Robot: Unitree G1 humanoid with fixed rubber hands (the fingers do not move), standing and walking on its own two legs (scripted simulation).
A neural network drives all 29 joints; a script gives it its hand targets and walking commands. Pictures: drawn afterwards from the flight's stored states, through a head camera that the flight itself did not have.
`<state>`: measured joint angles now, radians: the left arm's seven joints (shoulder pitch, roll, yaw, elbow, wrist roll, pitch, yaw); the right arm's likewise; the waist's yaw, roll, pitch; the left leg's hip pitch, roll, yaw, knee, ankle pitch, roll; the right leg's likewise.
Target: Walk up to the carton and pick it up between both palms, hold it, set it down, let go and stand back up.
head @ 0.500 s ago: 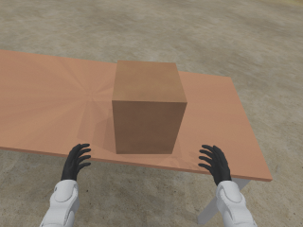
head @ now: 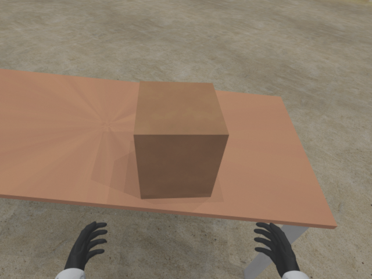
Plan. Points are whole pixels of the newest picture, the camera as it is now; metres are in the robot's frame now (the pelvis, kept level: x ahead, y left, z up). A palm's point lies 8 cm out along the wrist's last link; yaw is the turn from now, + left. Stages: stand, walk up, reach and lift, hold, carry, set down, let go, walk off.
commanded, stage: set down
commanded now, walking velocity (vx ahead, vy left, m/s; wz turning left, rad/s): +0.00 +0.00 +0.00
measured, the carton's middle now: (176, 141) +0.49 +0.05 +0.03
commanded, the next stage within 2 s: let go in 0.78 s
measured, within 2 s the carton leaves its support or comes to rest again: neither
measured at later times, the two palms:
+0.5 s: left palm out of the picture +0.16 +0.23 -0.08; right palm out of the picture +0.18 -0.21 -0.05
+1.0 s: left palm out of the picture +0.15 +0.24 -0.09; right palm out of the picture +0.15 -0.22 -0.07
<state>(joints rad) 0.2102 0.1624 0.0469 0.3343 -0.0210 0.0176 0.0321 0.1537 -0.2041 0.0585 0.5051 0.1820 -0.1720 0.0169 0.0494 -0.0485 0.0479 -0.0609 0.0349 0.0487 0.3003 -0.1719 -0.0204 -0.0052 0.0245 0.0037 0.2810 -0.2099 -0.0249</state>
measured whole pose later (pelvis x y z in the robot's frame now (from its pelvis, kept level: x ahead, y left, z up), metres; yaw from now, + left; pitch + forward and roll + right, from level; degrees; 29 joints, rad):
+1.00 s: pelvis +0.00 +0.01 +0.00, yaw -1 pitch -3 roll +0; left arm 0.19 0.22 0.01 0.56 0.00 0.09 0.00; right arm 0.17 -0.19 -0.02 0.73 0.00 -0.22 0.03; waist 0.01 -0.04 0.05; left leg -0.11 0.03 0.06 0.36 -0.20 -0.01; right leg -0.06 0.02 0.01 0.34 -0.23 -0.02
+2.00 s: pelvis -0.03 +0.01 -0.01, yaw +7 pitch +0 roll -1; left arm 0.32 0.25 0.03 0.80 0.03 0.01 0.01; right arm 0.32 -0.21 -0.01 0.75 -0.03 0.00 0.01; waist 0.02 0.00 -0.02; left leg -0.30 -0.01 -0.07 0.51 -0.20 0.00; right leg -0.19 -0.02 -0.11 0.47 -0.27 -0.01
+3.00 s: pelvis -0.02 -0.01 -0.01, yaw +9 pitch -2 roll -1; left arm 0.30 0.20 0.02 1.06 0.01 0.01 0.03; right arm 0.36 -0.17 0.01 0.98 -0.02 0.01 -0.04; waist 0.02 0.00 0.02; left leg -0.24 -0.02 -0.11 0.47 -0.20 -0.02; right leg -0.12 -0.01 -0.13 0.43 -0.29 -0.03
